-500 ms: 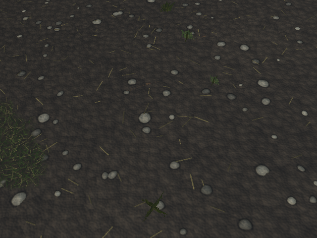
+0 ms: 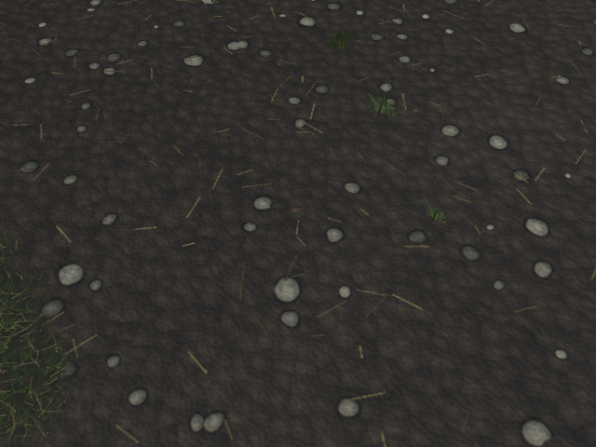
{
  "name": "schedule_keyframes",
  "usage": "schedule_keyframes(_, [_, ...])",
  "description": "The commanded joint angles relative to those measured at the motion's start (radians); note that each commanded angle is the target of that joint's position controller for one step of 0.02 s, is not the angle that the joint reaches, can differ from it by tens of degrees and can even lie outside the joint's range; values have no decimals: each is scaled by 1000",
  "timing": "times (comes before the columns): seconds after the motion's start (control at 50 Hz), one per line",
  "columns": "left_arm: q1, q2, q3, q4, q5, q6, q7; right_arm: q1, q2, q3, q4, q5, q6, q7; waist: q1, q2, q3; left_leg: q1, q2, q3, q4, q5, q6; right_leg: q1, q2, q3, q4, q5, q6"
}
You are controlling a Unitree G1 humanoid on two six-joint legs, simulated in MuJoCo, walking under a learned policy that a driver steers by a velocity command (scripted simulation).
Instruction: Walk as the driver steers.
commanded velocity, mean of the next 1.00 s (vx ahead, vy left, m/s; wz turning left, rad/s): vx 0.46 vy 0.00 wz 0.23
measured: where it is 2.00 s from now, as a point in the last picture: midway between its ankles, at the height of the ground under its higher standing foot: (317, 357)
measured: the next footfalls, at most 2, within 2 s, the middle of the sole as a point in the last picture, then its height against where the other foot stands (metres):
right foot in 0.46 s outside the picture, level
left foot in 1.00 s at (264, 356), level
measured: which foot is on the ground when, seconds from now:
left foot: down 0.00-0.48, up 0.50-0.98, down 1.00-1.00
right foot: up 0.00-0.44, down 0.46-0.98, up 1.00-1.00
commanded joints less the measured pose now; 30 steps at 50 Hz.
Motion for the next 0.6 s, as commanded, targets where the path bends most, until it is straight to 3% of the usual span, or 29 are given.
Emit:
schedule_keyframes(0.02, [-81,129,29,-108,1,-38,7,136,-116,-31,-6,-4,-1,-5,-71,56,-99,429,295,-428,-317,-15,179,-463,-104,30,170,121,-19])
schedule_keyframes(0.06, [-37,94,32,-96,10,-11,12,100,-87,-23,-3,-17,-10,0,-16,100,-76,291,239,-321,-378,64,166,-346,-142,34,95,192,-13])
schedule_keyframes(0.1, [-31,69,30,-94,12,7,15,120,-105,-28,16,-13,-20,-4,-2,93,-56,248,228,-256,-414,141,182,-342,-149,21,47,229,4])
schedule_keyframes(0.18, [-167,62,29,-137,24,7,15,189,-137,-36,50,-8,-11,-28,-31,62,-15,298,217,-184,-439,235,174,-452,-153,9,-158,414,34])
schedule_keyframes(0.26, [-304,35,16,-168,17,-5,-1,246,-153,-35,74,3,0,-39,-80,65,14,335,194,-125,-448,194,141,-418,-115,-29,-395,565,32])
schedule_keyframes(0.34, [-413,40,10,-210,7,-15,-25,313,-163,-38,110,9,17,-41,-116,68,48,448,241,-134,-407,181,142,-438,-89,-41,-509,528,18])
schedule_keyframes(0.4, [-417,63,14,-226,6,-24,-42,307,-178,-47,122,14,32,-49,-89,85,41,526,283,-148,-341,269,122,-403,-71,-42,-558,426,-19])
schedule_keyframes(0.42, [-384,80,22,-220,7,-27,-43,298,-184,-48,122,15,36,-50,-65,94,20,524,281,-155,-295,362,112,-326,-52,-52,-572,392,-32])
schedule_keyframes(0.44, [-294,105,36,-198,11,-31,-39,273,-188,-48,117,17,40,-50,-7,98,-31,506,255,-140,-195,511,96,-185,-19,-78,-601,388,-51])
schedule_keyframes(0.46, [-124,156,63,-147,15,-32,-30,263,-164,-39,109,11,43,-50,69,77,-140,423,196,-108,-4,551,68,67,-19,-75,-598,413,-81])
schedule_keyframes(0.48, [66,240,84,-117,30,-30,-17,271,-109,-16,79,-13,40,-49,124,-55,-309,196,117,-60,330,239,28,394,-230,152,-569,426,-146])
schedule_keyframes(0.5, [88,278,89,-98,32,-25,-23,405,10,15,80,5,19,-41,50,-318,-425,-171,-47,-95,631,-409,-17,671,-427,595,-697,218,-278])
schedule_keyframes(0.52, [69,170,62,-112,27,-26,-21,335,-119,-15,94,31,5,-40,92,-183,-357,-262,5,-212,736,-415,-7,603,-400,594,-752,119,-234])
schedule_keyframes(0.54, [-8,133,49,-121,25,-29,-16,248,-160,-30,65,47,-2,-40,79,-138,-219,-306,50,-194,740,-317,3,470,-372,435,-773,160,-187])
schedule_keyframes(0.56, [-83,111,41,-127,26,-32,-17,210,-146,-31,60,41,1,-47,44,-65,-150,-264,98,-174,702,-227,-3,334,-336,325,-806,247,-166])
schedule_keyframes(0.58, [-132,83,34,-126,29,-35,-19,198,-133,-37,61,28,10,-51,17,-59,-92,-231,125,-174,651,-169,-9,234,-299,234,-845,301,-153])
schedule_keyframes(0.6, [-156,69,31,-121,38,-41,-19,226,-114,-40,67,29,24,-50,-13,-88,-78,-169,148,-180,627,-127,-13,168,-276,166,-879,334,-142])
Velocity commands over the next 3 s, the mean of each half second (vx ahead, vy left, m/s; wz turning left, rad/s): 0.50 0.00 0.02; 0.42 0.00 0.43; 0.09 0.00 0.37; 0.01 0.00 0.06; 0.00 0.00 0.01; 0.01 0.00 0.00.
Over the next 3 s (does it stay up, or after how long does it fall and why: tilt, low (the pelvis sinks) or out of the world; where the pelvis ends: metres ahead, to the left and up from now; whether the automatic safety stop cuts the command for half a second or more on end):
stays up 0.67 -0.02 0.01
